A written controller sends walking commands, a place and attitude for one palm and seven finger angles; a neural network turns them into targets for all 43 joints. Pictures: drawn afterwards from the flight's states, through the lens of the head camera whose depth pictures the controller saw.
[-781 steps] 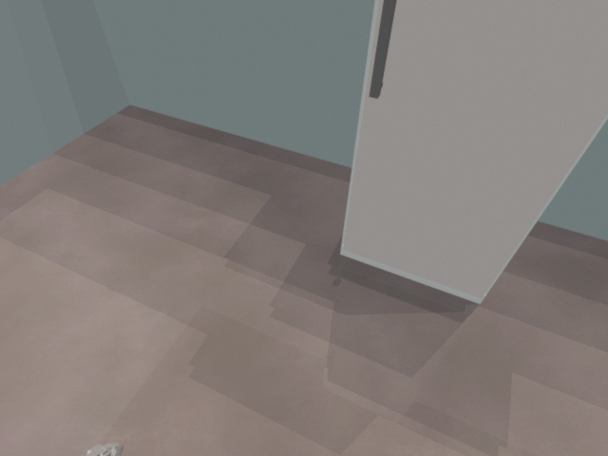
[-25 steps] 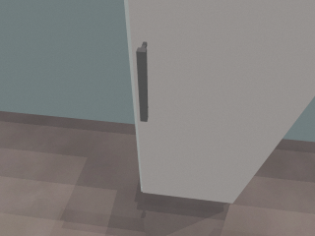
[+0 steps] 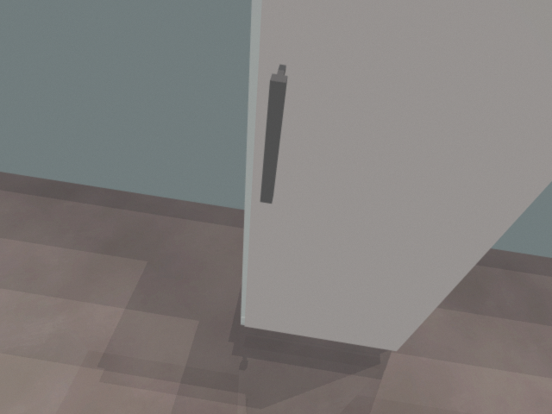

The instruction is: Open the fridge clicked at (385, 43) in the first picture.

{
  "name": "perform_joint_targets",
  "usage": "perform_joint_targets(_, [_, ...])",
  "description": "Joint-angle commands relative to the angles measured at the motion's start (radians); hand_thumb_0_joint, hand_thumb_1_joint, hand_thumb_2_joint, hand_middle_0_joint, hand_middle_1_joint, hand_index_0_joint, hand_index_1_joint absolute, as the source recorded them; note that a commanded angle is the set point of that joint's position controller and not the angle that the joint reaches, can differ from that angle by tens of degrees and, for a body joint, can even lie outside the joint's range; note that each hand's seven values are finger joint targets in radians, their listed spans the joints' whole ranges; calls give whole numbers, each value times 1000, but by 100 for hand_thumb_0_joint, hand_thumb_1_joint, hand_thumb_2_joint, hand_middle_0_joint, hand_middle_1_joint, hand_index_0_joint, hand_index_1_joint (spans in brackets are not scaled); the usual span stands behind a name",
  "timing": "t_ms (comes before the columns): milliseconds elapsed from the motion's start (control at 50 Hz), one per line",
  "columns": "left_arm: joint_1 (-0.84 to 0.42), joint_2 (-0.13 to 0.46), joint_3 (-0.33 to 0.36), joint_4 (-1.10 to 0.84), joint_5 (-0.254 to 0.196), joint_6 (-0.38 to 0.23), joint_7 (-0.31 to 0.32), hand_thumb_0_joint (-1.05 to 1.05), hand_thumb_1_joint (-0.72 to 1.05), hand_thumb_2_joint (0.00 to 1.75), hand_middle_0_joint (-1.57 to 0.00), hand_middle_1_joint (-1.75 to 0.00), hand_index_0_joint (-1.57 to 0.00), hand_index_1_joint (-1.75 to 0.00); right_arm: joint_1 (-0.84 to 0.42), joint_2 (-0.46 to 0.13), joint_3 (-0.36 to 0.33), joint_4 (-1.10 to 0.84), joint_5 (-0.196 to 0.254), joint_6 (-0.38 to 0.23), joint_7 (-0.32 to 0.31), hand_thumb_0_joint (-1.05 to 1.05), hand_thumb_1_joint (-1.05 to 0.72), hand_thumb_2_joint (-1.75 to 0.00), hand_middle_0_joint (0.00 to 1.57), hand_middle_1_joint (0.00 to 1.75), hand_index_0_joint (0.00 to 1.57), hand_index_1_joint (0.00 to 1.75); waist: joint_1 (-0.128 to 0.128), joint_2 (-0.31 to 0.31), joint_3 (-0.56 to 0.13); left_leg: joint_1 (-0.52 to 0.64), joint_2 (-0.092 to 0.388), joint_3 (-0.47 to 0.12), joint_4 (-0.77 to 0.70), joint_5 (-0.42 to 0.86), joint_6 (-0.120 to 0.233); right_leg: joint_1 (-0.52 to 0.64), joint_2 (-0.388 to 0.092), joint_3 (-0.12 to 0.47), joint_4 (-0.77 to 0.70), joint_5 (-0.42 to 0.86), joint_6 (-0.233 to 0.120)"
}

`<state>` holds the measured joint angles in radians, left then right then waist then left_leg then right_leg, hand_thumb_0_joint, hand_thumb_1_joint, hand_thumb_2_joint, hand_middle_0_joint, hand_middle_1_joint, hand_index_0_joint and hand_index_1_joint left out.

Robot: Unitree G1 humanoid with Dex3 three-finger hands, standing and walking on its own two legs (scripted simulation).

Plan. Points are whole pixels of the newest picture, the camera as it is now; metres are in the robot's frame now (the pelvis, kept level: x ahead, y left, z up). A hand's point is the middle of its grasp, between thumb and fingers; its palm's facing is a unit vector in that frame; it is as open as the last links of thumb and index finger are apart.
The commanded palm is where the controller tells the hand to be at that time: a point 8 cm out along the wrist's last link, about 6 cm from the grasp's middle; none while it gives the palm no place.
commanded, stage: look again from close up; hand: left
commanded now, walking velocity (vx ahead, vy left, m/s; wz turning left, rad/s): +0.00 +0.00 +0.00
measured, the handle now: (273, 140) +0.52 +0.05 +0.14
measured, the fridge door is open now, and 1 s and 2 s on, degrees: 0 0 0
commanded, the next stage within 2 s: none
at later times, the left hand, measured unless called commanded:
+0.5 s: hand out of the picture -0.09 +0.16 -0.18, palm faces +0.08 -0.99 -0.12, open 7.3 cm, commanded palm none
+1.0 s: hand out of the picture -0.06 +0.21 -0.20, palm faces +0.04 -0.99 -0.11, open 7.3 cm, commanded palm none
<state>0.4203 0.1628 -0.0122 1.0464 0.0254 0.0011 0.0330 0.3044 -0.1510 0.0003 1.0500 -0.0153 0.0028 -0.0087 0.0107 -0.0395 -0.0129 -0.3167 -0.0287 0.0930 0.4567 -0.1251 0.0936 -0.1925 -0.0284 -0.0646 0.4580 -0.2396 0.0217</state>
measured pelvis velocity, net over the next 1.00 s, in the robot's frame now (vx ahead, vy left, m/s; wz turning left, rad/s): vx -0.07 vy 0.05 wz -0.03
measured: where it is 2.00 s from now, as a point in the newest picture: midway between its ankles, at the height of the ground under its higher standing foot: outside the picture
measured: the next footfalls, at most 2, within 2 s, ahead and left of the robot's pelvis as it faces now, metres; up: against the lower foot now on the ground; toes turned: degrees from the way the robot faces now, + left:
left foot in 0.88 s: -0.02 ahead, +0.10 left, +0.00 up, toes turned +0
right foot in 1.20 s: -0.09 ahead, -0.09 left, +0.00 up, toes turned -4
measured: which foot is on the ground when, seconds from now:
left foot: down 0.00-0.74, up 0.76-0.86, down 0.88-1.00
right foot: down 0.00-0.90, up 0.92-1.00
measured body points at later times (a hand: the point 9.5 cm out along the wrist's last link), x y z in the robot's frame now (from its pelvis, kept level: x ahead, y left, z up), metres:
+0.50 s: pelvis -0.02 +0.02 +0.00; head -0.03 +0.04 +0.45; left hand -0.09 +0.22 -0.17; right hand -0.01 -0.21 -0.15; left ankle +0.08 +0.05 -0.74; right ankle +0.00 -0.14 -0.73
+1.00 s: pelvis -0.07 +0.05 -0.01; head -0.10 +0.10 +0.44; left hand -0.07 +0.26 -0.19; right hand -0.11 -0.17 -0.15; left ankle -0.06 +0.10 -0.74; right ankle -0.03 -0.11 -0.71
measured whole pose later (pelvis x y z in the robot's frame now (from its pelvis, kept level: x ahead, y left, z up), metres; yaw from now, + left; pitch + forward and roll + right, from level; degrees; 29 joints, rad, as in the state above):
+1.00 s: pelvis -0.07 +0.05 -0.01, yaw -2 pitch -2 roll -1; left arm 0.33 0.17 0.04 1.04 0.03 0.04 0.04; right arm 0.40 -0.09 -0.01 1.08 -0.02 0.00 -0.04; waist 0.01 -0.10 -0.03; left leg -0.26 -0.06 0.08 0.60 -0.31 0.11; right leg -0.42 -0.04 0.04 0.80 -0.35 0.00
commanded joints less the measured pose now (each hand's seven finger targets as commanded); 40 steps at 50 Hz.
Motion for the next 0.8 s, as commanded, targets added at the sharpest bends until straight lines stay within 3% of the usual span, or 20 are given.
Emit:
perform_joint_targets(0, [99,67,14,-23,3,-14,9,0,90,90,-20,-30,-20,-30,20,-127,-28,-41,5,-17,-6,0,-90,-90,20,30,20,30,1,61,97,-41,146,-226,-206,-348,-42,-62,-57,84,-89,-106,-59])
perform_joint_targets(240, [161,37,19,9,7,-6,10,0,90,90,-20,-30,-20,-30,25,-120,-39,-21,2,-2,-6,0,-90,-90,20,30,20,30,9,69,106,-70,146,-234,-260,-436,-51,-68,-33,65,-68,-155,-58])
perform_joint_targets(400, [174,22,19,23,5,-10,11,0,90,90,-20,-30,-20,-30,30,-106,-40,-3,4,-6,-9,0,-90,-90,20,30,20,30,7,49,78,-15,148,-240,-269,-388,-57,-74,-30,81,-63,-118,-63])
perform_joint_targets(540, [225,12,26,43,10,5,13,0,90,90,-20,-30,-20,-30,15,-118,-49,-2,2,8,-8,0,-90,-90,20,30,20,30,20,67,130,-92,150,-244,-318,-502,-68,-67,-1,55,-34,-166,-58])
perform_joint_targets(620, [264,6,34,52,10,13,10,0,90,90,-20,-30,-20,-30,-5,-116,-54,-7,2,17,-10,0,-90,-90,20,30,20,30,32,57,104,-101,125,-193,-295,-492,-87,-44,5,55,-30,-173,-62])
perform_joint_targets(660, [276,17,39,50,10,13,9,0,90,90,-20,-30,-20,-30,-13,-105,-54,-12,3,23,-9,0,-90,-90,20,30,20,30,37,3,97,-89,92,-153,-229,-462,-91,-66,-14,90,-82,-226,-71])
perform_joint_targets(680, [255,29,42,41,10,15,9,0,90,90,-20,-30,-20,-30,-5,-90,-54,-15,2,28,-8,0,-90,-90,20,30,20,30,24,-49,101,-54,57,-122,-144,-413,-98,-136,-47,139,-146,-308,-86])
perform_joint_targets(700, [205,48,52,30,9,17,11,0,90,90,-20,-30,-20,-30,16,-64,-56,-12,2,41,-8,0,-90,-90,20,30,20,30,1,-156,99,53,-3,-65,75,-291,-109,-290,-117,225,-267,-436,-112])
perform_joint_targets(720, [90,83,64,-2,7,21,18,0,90,90,-20,-30,-20,-30,78,-43,-66,2,0,57,-9,0,-90,-90,20,30,20,30,-52,-254,83,186,-48,-28,379,-188,-113,-486,-217,315,-402,-557,-153])
perform_joint_targets(740, [-88,104,75,-57,10,22,28,0,90,90,-20,-30,-20,-30,150,-56,-81,18,-2,65,-8,0,-90,-90,20,30,20,30,-111,-265,94,214,-32,-82,608,-180,-101,-597,-272,326,-406,-480,-164])
perform_joint_targets(760, [-202,125,80,-101,12,15,37,0,90,90,-20,-30,-20,-30,219,-68,-89,26,2,66,-8,0,-90,-90,20,30,20,30,-159,-249,64,259,-6,-137,739,-201,-92,-669,-287,304,-377,-395,-163])
perform_joint_targets(780, [-282,129,82,-126,15,2,39,0,90,90,-20,-30,-20,-30,269,-58,-87,35,7,47,-3,0,-90,-90,20,30,20,30,-186,-186,61,253,30,-151,694,-247,-84,-635,-258,225,-308,-280,-143])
